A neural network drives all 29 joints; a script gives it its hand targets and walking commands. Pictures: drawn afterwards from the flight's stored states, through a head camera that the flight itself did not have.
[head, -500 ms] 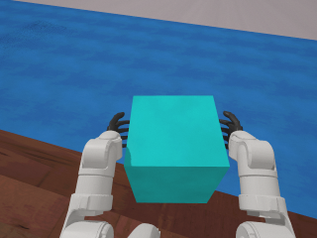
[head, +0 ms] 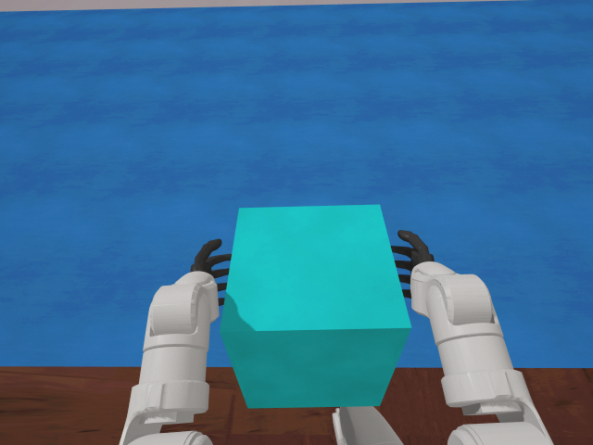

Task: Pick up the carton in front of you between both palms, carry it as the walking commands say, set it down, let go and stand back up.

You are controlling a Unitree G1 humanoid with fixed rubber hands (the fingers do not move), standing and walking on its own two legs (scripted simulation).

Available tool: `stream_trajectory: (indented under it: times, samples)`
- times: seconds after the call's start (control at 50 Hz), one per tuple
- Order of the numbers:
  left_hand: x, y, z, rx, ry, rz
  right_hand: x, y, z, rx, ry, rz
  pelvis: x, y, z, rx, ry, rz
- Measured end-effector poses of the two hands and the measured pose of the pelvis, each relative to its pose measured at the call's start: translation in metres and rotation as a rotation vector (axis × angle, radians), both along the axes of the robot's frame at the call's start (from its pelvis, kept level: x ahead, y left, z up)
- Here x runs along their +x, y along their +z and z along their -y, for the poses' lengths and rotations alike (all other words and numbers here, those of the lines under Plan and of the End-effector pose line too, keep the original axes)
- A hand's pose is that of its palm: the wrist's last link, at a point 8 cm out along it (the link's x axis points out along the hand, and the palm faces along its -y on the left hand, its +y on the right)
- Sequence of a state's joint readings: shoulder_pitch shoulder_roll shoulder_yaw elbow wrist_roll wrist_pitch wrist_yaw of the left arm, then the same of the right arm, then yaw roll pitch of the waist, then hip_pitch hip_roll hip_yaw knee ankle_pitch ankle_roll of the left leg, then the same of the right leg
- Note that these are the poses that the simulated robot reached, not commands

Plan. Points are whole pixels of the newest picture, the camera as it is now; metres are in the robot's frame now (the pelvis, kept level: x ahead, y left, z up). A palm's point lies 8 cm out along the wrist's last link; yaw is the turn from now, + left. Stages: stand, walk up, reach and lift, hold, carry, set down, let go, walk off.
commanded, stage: carry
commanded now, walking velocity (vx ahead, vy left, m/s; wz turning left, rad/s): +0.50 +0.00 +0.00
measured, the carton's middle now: (311, 309) +0.33 -0.03 -0.03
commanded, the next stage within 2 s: none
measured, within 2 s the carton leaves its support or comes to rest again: neither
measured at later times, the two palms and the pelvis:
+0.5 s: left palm (219, 192) +0.74 +0.14 -0.14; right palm (338, 187) +0.73 -0.16 -0.15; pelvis +0.40 -0.01 -0.25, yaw -1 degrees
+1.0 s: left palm (246, 165) +1.15 +0.10 -0.39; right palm (323, 155) +1.16 -0.20 -0.39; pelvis +0.81 -0.05 -0.47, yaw -1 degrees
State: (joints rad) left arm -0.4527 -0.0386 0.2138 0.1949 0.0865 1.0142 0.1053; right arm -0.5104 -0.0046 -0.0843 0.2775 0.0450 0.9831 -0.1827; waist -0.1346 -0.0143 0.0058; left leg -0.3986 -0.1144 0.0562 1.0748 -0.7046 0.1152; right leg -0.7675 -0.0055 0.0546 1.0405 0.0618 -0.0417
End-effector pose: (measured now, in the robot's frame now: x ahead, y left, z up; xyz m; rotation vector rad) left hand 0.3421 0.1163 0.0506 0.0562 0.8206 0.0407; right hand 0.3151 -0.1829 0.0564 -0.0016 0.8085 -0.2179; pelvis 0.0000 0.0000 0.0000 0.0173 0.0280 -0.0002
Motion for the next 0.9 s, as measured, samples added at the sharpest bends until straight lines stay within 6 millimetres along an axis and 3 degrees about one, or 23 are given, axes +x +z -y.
stream_trajectory:
  times: [0.1,0.18,0.28,0.34,0.42,0.48,0.54,0.6,0.7,0.8,0.9]
  samples:
    - [0.075,-0.034,-0.010,-0.011,0.070,0.110,0.101,-0.028,-0.009,0.000,0.062,0.110,0.085,-0.056,0.014,0.016,-0.001,0.021]
    - [0.130,-0.061,-0.031,0.013,0.173,0.196,0.188,-0.057,-0.032,0.013,0.172,0.198,0.153,-0.112,0.026,0.005,-0.010,0.034]
    - [0.189,-0.117,-0.044,0.008,0.218,0.105,0.257,-0.115,-0.046,0.013,0.205,0.110,0.220,-0.150,0.036,-0.030,0.003,0.019]
    - [0.231,-0.143,-0.042,0.016,0.202,0.050,0.293,-0.148,-0.042,0.020,0.190,0.055,0.262,-0.165,0.035,-0.024,-0.006,0.017]
    - [0.304,-0.164,-0.034,0.053,0.150,0.068,0.350,-0.182,-0.034,0.048,0.148,0.073,0.323,-0.197,0.026,-0.020,-0.020,0.019]
    - [0.369,-0.181,-0.028,0.051,0.103,0.123,0.399,-0.202,-0.027,0.044,0.107,0.129,0.378,-0.232,0.017,-0.025,-0.019,0.028]
    - [0.442,-0.206,-0.009,0.034,0.007,0.188,0.442,-0.224,-0.009,0.013,0.017,0.190,0.436,-0.278,0.007,-0.029,-0.011,0.045]
    - [0.497,-0.242,0.013,0.025,-0.049,0.166,0.479,-0.260,0.010,-0.001,-0.036,0.163,0.478,-0.310,0.000,0.003,-0.007,0.027]
    - [0.558,-0.314,0.023,0.005,-0.042,0.029,0.543,-0.318,0.021,0.014,-0.055,0.029,0.548,-0.335,0.001,0.016,-0.011,0.013]
    - [0.632,-0.362,0.019,-0.028,0.013,0.039,0.641,-0.350,0.019,-0.020,0.005,0.038,0.628,-0.370,0.019,0.018,-0.004,0.000]
    - [0.730,-0.398,0.021,-0.022,0.079,0.152,0.757,-0.385,0.022,-0.015,0.059,0.152,0.734,-0.432,0.042,0.053,-0.008,0.005]
